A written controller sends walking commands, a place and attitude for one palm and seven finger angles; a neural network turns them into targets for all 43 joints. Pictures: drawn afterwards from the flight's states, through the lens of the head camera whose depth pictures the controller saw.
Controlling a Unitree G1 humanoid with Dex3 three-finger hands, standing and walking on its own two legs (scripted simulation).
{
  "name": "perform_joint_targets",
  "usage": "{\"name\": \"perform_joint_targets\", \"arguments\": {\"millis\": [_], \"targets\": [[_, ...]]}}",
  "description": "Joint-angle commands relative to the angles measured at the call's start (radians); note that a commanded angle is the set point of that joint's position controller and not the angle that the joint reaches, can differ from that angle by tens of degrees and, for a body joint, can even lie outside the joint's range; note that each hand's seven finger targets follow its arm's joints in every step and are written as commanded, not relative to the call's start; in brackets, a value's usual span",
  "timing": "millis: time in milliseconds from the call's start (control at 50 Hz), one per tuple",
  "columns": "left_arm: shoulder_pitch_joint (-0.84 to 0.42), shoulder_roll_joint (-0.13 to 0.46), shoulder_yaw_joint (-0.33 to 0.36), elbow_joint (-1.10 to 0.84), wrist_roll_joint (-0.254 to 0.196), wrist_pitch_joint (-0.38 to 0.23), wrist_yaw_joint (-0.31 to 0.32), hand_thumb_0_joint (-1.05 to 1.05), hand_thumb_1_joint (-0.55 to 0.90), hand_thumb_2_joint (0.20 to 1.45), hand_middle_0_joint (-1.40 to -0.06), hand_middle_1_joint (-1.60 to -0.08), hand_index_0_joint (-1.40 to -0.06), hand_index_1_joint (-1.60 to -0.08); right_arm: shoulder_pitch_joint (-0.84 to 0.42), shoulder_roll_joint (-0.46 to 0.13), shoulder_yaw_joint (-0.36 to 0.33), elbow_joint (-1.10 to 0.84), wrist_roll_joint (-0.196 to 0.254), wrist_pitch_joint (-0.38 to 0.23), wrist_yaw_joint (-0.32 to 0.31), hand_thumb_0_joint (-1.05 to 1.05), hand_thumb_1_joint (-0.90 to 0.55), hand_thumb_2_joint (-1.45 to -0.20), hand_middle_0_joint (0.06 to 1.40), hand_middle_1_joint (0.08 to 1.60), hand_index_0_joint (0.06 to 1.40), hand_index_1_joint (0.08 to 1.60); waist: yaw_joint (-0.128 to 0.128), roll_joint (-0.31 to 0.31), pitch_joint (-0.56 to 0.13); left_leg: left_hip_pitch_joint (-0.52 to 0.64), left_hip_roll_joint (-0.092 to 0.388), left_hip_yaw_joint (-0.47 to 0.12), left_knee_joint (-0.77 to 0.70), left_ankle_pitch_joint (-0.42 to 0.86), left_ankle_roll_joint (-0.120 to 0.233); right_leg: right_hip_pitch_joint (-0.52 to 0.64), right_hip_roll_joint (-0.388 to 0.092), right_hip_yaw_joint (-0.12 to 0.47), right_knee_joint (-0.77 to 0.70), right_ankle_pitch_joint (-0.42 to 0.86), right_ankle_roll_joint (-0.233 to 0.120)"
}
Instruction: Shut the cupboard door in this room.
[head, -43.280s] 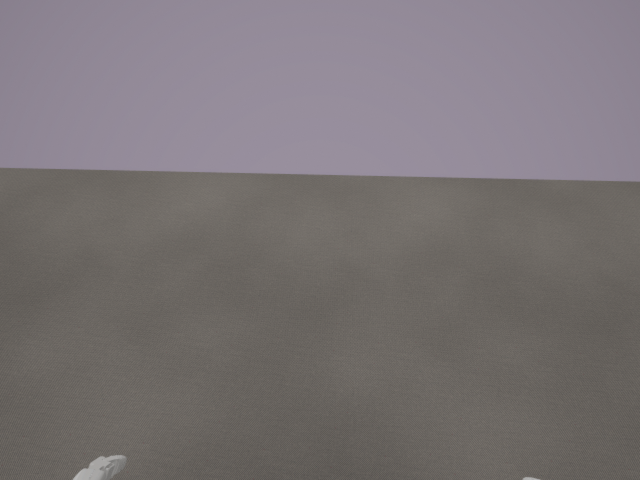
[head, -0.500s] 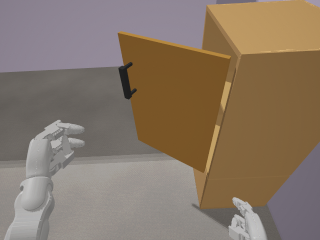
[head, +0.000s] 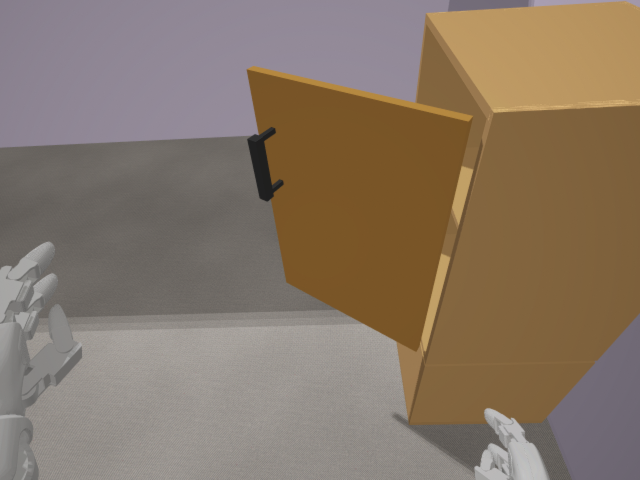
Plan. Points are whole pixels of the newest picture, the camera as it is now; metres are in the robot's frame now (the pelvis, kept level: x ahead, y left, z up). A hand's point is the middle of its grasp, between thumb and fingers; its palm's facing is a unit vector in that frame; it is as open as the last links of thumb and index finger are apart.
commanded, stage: draw the hand back to the body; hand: left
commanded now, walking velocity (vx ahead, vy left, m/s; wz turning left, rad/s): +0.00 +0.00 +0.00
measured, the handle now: (268, 164) +0.66 +0.20 +0.06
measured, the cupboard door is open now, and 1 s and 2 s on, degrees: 55 55 55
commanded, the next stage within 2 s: step back with the hand held close in 0.14 s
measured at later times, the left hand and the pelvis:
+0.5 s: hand (78, 343) +0.19 +0.27 +0.15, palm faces +0.39 -0.78 -0.50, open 7.4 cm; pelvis -0.01 +0.01 +0.00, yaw +0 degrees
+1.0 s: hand out of the picture +0.11 +0.29 +0.15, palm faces +0.46 -0.75 -0.47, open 7.4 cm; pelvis -0.08 +0.02 -0.02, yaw +0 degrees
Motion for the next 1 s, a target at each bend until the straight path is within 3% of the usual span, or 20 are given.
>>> {"name": "perform_joint_targets", "arguments": {"millis": [0,80,200,240,260,280,320,420,500,540,600,640,700,780,800,820,860,900,920,980], "targets": [[-0.096,0.243,0.137,-0.242,-0.003,-0.071,0.020,0.000,0.900,0.900,-0.200,-0.300,-0.200,-0.300,-0.131,-0.086,-0.027,-0.162,-0.005,-0.066,-0.013,0.000,-0.900,-0.900,0.200,0.300,0.200,0.300,-0.010,-0.018,-0.072,0.000,-0.002,0.004,-0.053,0.239,0.018,0.016,0.026,0.007,-0.064,0.219,-0.012],[-0.091,0.225,0.130,-0.242,-0.004,-0.070,0.016,0.000,0.900,0.900,-0.200,-0.300,-0.200,-0.300,-0.133,-0.076,-0.022,-0.166,-0.004,-0.065,-0.010,0.000,-0.900,-0.900,0.200,0.300,0.200,0.300,-0.012,0.011,-0.042,-0.008,-0.001,0.005,-0.055,0.257,0.012,0.008,0.028,0.003,-0.060,0.233,-0.014],[-0.072,0.222,0.136,-0.199,-0.009,-0.065,0.008,0.000,0.900,0.900,-0.200,-0.300,-0.200,-0.300,-0.128,-0.081,-0.026,-0.167,-0.004,-0.060,-0.010,0.000,-0.900,-0.900,0.200,0.300,0.200,0.300,-0.012,-0.037,-0.019,-0.010,0.003,0.008,-0.065,0.224,0.014,-0.005,0.032,0.004,-0.081,0.201,-0.009],[-0.082,0.212,0.124,-0.217,-0.009,-0.069,0.007,0.000,0.900,0.900,-0.200,-0.300,-0.200,-0.300,-0.129,-0.080,-0.028,-0.172,-0.002,-0.059,-0.010,0.000,-0.900,-0.900,0.200,0.300,0.200,0.300,-0.015,-0.025,-0.045,-0.001,0.002,0.011,-0.063,0.226,0.016,0.001,0.029,0.006,-0.075,0.202,-0.008],[-0.178,0.320,0.221,-0.276,-0.002,-0.105,0.017,0.000,0.900,0.900,-0.200,-0.300,-0.200,-0.300,-0.125,-0.111,-0.041,-0.201,0.001,-0.033,-0.004,0.000,-0.900,-0.900,0.200,0.300,0.200,0.300,-0.049,-0.026,-0.008,-0.089,0.026,0.001,0.004,0.167,0.036,-0.062,-0.031,0.079,-0.123,0.243,-0.016],[-0.083,0.264,0.177,-0.193,-0.005,-0.110,0.014,0.000,0.900,0.900,-0.200,-0.300,-0.200,-0.300,-0.120,-0.102,-0.043,-0.183,-0.004,-0.019,-0.006,0.000,-0.900,-0.900,0.200,0.300,0.200,0.300,-0.056,-0.080,-0.027,-0.090,0.018,-0.007,0.037,0.150,0.035,-0.077,-0.065,0.095,-0.132,0.242,-0.025],[-0.030,0.245,0.153,-0.201,0.001,-0.129,0.011,0.000,0.900,0.900,-0.200,-0.300,-0.200,-0.300,-0.124,-0.097,-0.047,-0.190,-0.005,0.001,-0.004,0.000,-0.900,-0.900,0.200,0.300,0.200,0.300,-0.059,-0.113,-0.052,-0.102,0.012,-0.007,0.066,0.160,0.029,-0.091,-0.090,0.093,-0.121,0.262,-0.033],[0.050,0.273,0.184,-0.266,-0.007,-0.142,0.024,0.000,0.900,0.900,-0.200,-0.300,-0.200,-0.300,-0.116,-0.114,-0.061,-0.219,-0.002,0.041,-0.013,0.000,-0.900,-0.900,0.200,0.300,0.200,0.300,-0.066,-0.023,-0.164,-0.087,0.043,-0.027,0.031,0.413,0.022,-0.024,-0.047,0.036,0.007,0.454,-0.013],[0.069,0.314,0.223,-0.292,-0.012,-0.135,0.033,0.000,0.900,0.900,-0.200,-0.300,-0.200,-0.300,-0.111,-0.122,-0.071,-0.242,0.002,0.072,-0.022,0.000,-0.900,-0.900,0.200,0.300,0.200,0.300,-0.065,-0.051,-0.211,-0.094,0.054,-0.026,0.041,0.513,0.018,0.009,-0.032,0.035,0.054,0.567,-0.003],[0.091,0.298,0.212,-0.292,-0.014,-0.131,0.035,0.000,0.900,0.900,-0.200,-0.300,-0.200,-0.300,-0.103,-0.118,-0.070,-0.256,0.006,0.083,-0.024,0.000,-0.900,-0.900,0.200,0.300,0.200,0.300,-0.068,-0.064,-0.215,-0.113,0.060,-0.027,0.039,0.516,0.017,0.012,-0.030,0.036,0.073,0.577,0.000],[0.109,0.323,0.237,-0.300,-0.012,-0.131,0.040,0.000,0.900,0.900,-0.200,-0.300,-0.200,-0.300,-0.107,-0.129,-0.074,-0.261,0.001,0.087,-0.027,0.000,-0.900,-0.900,0.200,0.300,0.200,0.300,-0.063,-0.032,-0.210,-0.162,0.071,-0.039,0.016,0.446,0.024,0.015,-0.018,0.039,0.084,0.519,0.007],[0.112,0.299,0.214,-0.309,-0.013,-0.134,0.040,0.000,0.900,0.900,-0.200,-0.300,-0.200,-0.300,-0.102,-0.125,-0.069,-0.269,0.006,0.087,-0.025,0.000,-0.900,-0.900,0.200,0.300,0.200,0.300,-0.068,-0.036,-0.188,-0.225,0.079,-0.052,-0.002,0.358,0.030,0.023,-0.015,0.044,0.093,0.452,0.009],[0.102,0.323,0.241,-0.333,-0.002,-0.148,0.044,0.000,0.900,0.900,-0.200,-0.300,-0.200,-0.300,-0.104,-0.139,-0.072,-0.268,0.002,0.073,-0.027,0.000,-0.900,-0.900,0.200,0.300,0.200,0.300,-0.066,0.013,-0.164,-0.340,0.091,-0.077,-0.048,0.161,0.049,0.060,0.007,0.050,0.104,0.341,0.015],[0.069,0.289,0.226,-0.326,0.011,-0.172,0.048,0.000,0.900,0.900,-0.200,-0.300,-0.200,-0.300,-0.092,-0.138,-0.065,-0.271,0.003,0.050,-0.027,0.000,-0.900,-0.900,0.200,0.300,0.200,0.300,-0.071,0.056,-0.087,-0.576,0.121,-0.125,-0.125,-0.181,0.079,0.135,0.029,0.058,0.176,0.228,0.016],[0.054,0.313,0.249,-0.338,0.021,-0.181,0.048,0.000,0.900,0.900,-0.200,-0.300,-0.200,-0.300,-0.095,-0.146,-0.068,-0.268,0.001,0.041,-0.028,0.000,-0.900,-0.900,0.200,0.300,0.200,0.300,-0.068,0.069,-0.089,-0.616,0.126,-0.140,-0.142,-0.253,0.086,0.161,0.040,0.058,0.189,0.216,0.018],[0.050,0.279,0.222,-0.332,0.021,-0.187,0.046,0.000,0.900,0.900,-0.200,-0.300,-0.200,-0.300,-0.086,-0.138,-0.062,-0.270,0.003,0.033,-0.027,0.000,-0.900,-0.900,0.200,0.300,0.200,0.300,-0.073,0.062,-0.069,-0.657,0.133,-0.150,-0.152,-0.309,0.091,0.163,0.040,0.059,0.209,0.192,0.017],[0.026,0.275,0.221,-0.338,0.029,-0.199,0.047,0.000,0.900,0.900,-0.200,-0.300,-0.200,-0.300,-0.077,-0.142,-0.065,-0.263,0.000,0.016,-0.025,0.000,-0.900,-0.900,0.200,0.300,0.200,0.300,-0.073,0.078,-0.068,-0.699,0.146,-0.158,-0.152,-0.372,0.100,0.171,0.048,0.065,0.241,0.171,0.017],[0.007,0.297,0.242,-0.346,0.038,-0.208,0.048,0.000,0.900,0.900,-0.200,-0.300,-0.200,-0.300,-0.072,-0.149,-0.068,-0.251,-0.006,-0.001,-0.024,0.000,-0.900,-0.900,0.200,0.300,0.200,0.300,-0.071,0.059,-0.076,-0.708,0.136,-0.151,-0.122,-0.386,0.099,0.169,0.041,0.082,0.230,0.160,0.014],[0.001,0.264,0.211,-0.346,0.036,-0.211,0.047,0.000,0.900,0.900,-0.200,-0.300,-0.200,-0.300,-0.064,-0.137,-0.064,-0.251,-0.003,-0.007,-0.022,0.000,-0.900,-0.900,0.200,0.300,0.200,0.300,-0.076,0.031,-0.071,-0.699,0.123,-0.140,-0.093,-0.387,0.093,0.140,0.027,0.093,0.217,0.131,0.009],[-0.016,0.273,0.208,-0.343,0.037,-0.222,0.055,0.000,0.900,0.900,-0.200,-0.300,-0.200,-0.300,-0.047,-0.130,-0.068,-0.232,-0.009,-0.024,-0.015,0.000,-0.900,-0.900,0.200,0.300,0.200,0.300,-0.081,-0.065,-0.058,-0.591,0.058,-0.087,0.050,-0.351,0.060,-0.032,-0.041,0.188,0.057,-0.038,-0.024]]}}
